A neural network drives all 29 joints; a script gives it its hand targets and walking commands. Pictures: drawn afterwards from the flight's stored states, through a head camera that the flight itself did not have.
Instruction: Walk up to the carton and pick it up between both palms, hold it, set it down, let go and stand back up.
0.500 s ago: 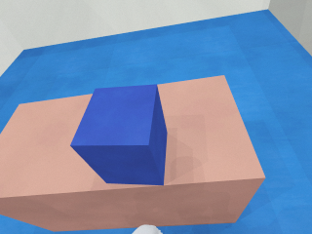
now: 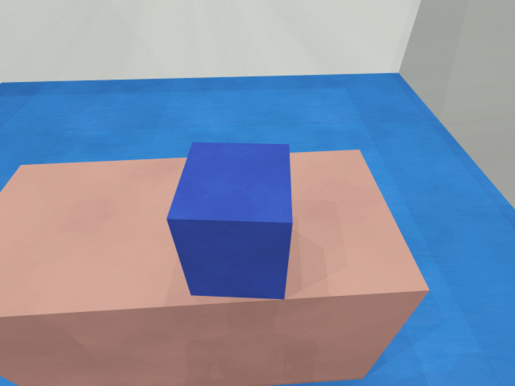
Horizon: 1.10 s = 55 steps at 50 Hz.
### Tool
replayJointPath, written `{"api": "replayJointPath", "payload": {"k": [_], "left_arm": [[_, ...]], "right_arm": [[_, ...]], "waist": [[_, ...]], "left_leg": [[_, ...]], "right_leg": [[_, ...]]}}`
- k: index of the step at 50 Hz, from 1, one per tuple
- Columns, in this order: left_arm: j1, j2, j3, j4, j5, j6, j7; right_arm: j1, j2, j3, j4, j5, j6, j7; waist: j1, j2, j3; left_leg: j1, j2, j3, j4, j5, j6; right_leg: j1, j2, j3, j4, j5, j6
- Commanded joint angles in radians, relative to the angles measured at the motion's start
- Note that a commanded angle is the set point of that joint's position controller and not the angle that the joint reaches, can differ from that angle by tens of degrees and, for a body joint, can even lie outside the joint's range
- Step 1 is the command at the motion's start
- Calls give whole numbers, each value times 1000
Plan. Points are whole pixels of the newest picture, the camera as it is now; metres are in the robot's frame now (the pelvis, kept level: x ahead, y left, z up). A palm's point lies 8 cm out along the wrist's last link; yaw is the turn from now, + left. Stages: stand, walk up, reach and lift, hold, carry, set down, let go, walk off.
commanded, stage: walk up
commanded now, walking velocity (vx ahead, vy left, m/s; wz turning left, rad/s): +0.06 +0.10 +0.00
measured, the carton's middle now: (238, 221) +0.46 +0.07 -0.02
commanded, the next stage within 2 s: none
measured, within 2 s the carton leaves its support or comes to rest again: neither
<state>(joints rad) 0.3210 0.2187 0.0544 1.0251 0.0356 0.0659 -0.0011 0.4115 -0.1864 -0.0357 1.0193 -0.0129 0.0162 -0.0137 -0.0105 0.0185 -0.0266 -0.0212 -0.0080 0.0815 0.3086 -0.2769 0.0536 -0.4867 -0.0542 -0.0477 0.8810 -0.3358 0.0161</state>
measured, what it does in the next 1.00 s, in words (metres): steps to the left: right foot, then left foot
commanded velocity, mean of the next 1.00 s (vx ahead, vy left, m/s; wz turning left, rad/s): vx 0.04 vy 0.06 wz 0.00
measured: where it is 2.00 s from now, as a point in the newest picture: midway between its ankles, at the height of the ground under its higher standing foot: outside the picture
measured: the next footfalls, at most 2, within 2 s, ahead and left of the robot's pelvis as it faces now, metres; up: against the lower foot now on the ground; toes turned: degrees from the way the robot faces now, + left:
right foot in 0.28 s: +0.11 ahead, -0.08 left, +0.00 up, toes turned -10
left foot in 0.66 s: +0.17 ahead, +0.21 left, +0.00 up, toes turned +3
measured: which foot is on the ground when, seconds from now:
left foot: down 0.00-0.34, up 0.36-0.64, down 0.66-1.00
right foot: up 0.00-0.26, down 0.28-0.68, up 0.70-1.00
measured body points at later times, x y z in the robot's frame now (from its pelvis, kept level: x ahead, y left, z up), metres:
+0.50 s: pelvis +0.07 +0.03 +0.00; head +0.10 +0.00 +0.45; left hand +0.15 +0.28 -0.13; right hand +0.09 -0.22 -0.17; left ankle +0.03 +0.17 -0.66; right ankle +0.07 -0.07 -0.75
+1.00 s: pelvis +0.05 +0.12 -0.01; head +0.07 +0.13 +0.44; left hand +0.06 +0.38 -0.17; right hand +0.12 -0.11 -0.15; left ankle +0.13 +0.21 -0.75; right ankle -0.01 -0.01 -0.70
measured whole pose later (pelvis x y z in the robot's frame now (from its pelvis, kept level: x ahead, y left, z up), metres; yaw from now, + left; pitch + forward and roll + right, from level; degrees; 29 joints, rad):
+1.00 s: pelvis +0.05 +0.12 -0.01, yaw -2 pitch +0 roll -1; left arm 0.25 0.23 0.06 1.07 0.03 0.09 0.02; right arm 0.19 -0.15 -0.02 0.98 -0.02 0.01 -0.04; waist 0.01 -0.01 0.04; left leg -0.31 0.01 0.09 0.42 -0.11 0.05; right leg -0.29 -0.01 -0.02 0.85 -0.47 0.04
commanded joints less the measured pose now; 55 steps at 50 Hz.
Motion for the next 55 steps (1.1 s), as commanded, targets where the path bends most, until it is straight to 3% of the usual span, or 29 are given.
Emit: {"api": "replayJointPath", "payload": {"k": [1, 2, 3, 5, 8, 10, 12, 14, 15, 16, 17, 18, 19, 21, 25, 27, 28, 30, 32, 34, 35, 36, 37, 38, 40, 44, 49, 52, 55], "left_arm": [[-29, 33, 7, -18, 7, -42, -8], [-48, 43, 9, -26, 2, -46, -7], [-98, 62, 13, -49, -3, -47, -11], [-232, 65, 12, -92, -11, -47, -16], [-296, 34, -2, -106, -11, -70, -13], [-292, -3, -17, -116, -11, -92, -3], [-196, 1, -21, -112, -21, -104, 12], [-48, 18, -14, -71, -21, -114, 37], [18, 112, 11, -69, -18, -117, 54], [149, 179, 35, -43, -11, -115, 61], [212, 248, 43, -4, -24, -102, 67], [189, 198, 28, -15, -22, -95, 74], [110, 154, 17, -39, -24, -93, 77], [-30, 101, -8, -59, -24, -86, 80], [-134, 89, -22, -64, -4, -84, 61], [-120, 81, -27, -49, -3, -97, 41], [-89, 44, -28, -14, -22, -94, 39], [-75, 109, -4, 2, -11, -85, 30], [-84, 162, 18, -20, -4, -78, 22], [-62, 137, 22, -16, -15, -62, 24], [-12, 77, 14, -27, -16, -52, 31], [-48, 43, 6, -38, -34, -25, 47], [-71, 84, 16, -46, -35, -3, 52], [-62, 100, 20, -37, -28, 10, 47], [4, 78, 29, -9, -18, 13, 38], [66, 31, 10, 42, 6, 8, 15], [-57, 90, 23, 3, -2, 26, 29], [-36, 81, 28, -7, 0, 22, 14], [23, 55, 23, -5, -13, 9, 0]], "right_arm": [[-45, -41, 22, -48, -10, -47, -22], [37, -109, 1, -22, -18, -53, -21], [121, -158, -19, -2, -11, -60, -12], [156, -91, -7, 19, -8, -64, -2], [212, -64, 4, 43, -19, -75, -10], [222, -83, 2, 61, -25, -79, -18], [214, -106, -3, 79, -17, -70, -14], [124, -110, -4, 61, 17, -66, -18], [80, -116, -2, 27, 42, -61, -29], [64, -127, -5, -7, 50, -61, -30], [52, -119, -10, -37, 41, -54, -37], [42, -125, -29, -16, 14, -34, -40], [47, -92, -25, -3, 6, -24, -34], [17, -47, -22, 9, -8, 4, -14], [17, 4, -23, 0, -18, 31, 0], [-41, -14, -23, -23, -4, 28, 4], [-74, -14, -13, -35, 8, 16, 10], [-102, -37, -13, -41, 2, 17, 14], [-91, -84, -26, -35, -2, 15, 3], [-104, -139, -39, -49, -5, -10, -8], [-107, -240, -58, -63, -4, -24, -12], [-97, -248, -56, -67, 2, -27, -16], [-83, -244, -59, -62, -16, -32, -18], [-123, -213, -53, -68, -15, -30, -22], [-236, -181, -38, -114, 15, -11, -30], [-235, -114, -22, -103, -4, -13, -21], [-113, -201, -42, -55, -12, -19, -42], [-70, -246, -67, -42, -13, -1, -57], [-133, -245, -71, -55, -19, 8, -55]], "waist": [[66, 13, 192], [41, 73, 121], [-6, 139, 117], [-51, 193, 206], [-63, 55, 233], [-43, 52, 169], [-4, 112, 87], [89, 36, 14], [127, -5, -24], [184, -84, -156], [196, -301, -181], [161, -242, -175], [126, -170, -121], [57, -113, 14], [-15, -213, 77], [-7, -257, 57], [-11, -297, 35], [2, -283, 60], [3, -202, 76], [-13, -42, 124], [5, 229, 109], [-33, 396, 67], [-36, 351, 65], [-17, 279, 45], [50, 210, -16], [48, 160, -46], [-38, 93, 30], [-49, 44, 31], [-11, 107, 13]], "left_leg": [[-162, 164, -120, -97, 423, -20], [-86, 182, -130, -112, 330, 7], [-22, 225, -200, -192, -64, 40], [-10, 254, -267, -240, -205, 72], [68, 265, -255, -173, 216, 86], [105, 247, -192, -50, 665, 103], [88, 218, -140, 43, 811, 91], [-42, 162, -109, 177, 979, 35], [-238, 130, -103, 295, 976, -29], [-385, 48, -40, 531, 484, -70], [-525, -74, -9, 800, -281, -107], [-515, -27, -82, 916, -381, -100], [-525, -1, -105, 923, -359, -110], [-472, 23, -116, 857, -239, -128], [-333, 10, -31, 643, -52, -139], [-283, 14, -17, 451, 15, -128], [-227, 24, -14, 369, 38, -109], [-171, 5, 29, 298, 92, -98], [-109, 20, 30, 173, 179, -98], [-51, 116, -56, 85, 289, -100], [-43, 294, -216, 47, 613, -74], [-136, 412, -308, 8, 864, 60], [-162, 436, -359, 11, 958, 114], [-150, 404, -297, 44, 955, 123], [-196, 308, -190, 24, 580, 87], [-191, 200, -212, -87, -93, 39], [-139, 416, -468, -158, -196, 128], [-158, 446, -514, -170, -204, 129], [-267, 380, -415, -182, -181, 94]], "right_leg": [[0, -12, 6, 46, 62, -9], [-5, 2, -37, 26, 58, -9], [-102, -11, -47, 40, 84, -1], [-173, -37, -23, -45, 93, 18], [-165, -29, -42, -139, 36, 10], [-86, -5, -72, -190, -56, -17], [60, 22, -101, -288, -60, -46], [347, -6, -100, -470, 252, -62], [551, -115, -14, -398, 695, -73], [782, -274, 111, -353, 1156, -157], [827, -477, 313, -372, 1616, -313], [727, -511, 321, -400, 1554, -342], [630, -481, 235, -444, 1366, -320], [419, -358, 113, -538, 974, -220], [228, -235, -29, -543, 814, -127], [248, -171, -36, -539, 704, -98], [257, -99, -61, -568, 528, -103], [217, -127, -14, -566, 302, -111], [182, -201, 52, -525, 286, -90], [90, -147, 19, -452, 189, -18], [55, -38, -69, -263, -28, 27], [105, 28, -69, -42, -282, 33], [110, 28, 0, 130, -315, 36], [78, 31, 38, 231, -285, 28], [109, 4, 73, 266, -196, 22], [135, 25, 33, 100, -38, 20], [72, 23, 48, -59, -175, 21], [72, 13, 71, -56, -173, 10], [182, 28, 53, -126, -155, -5]]}}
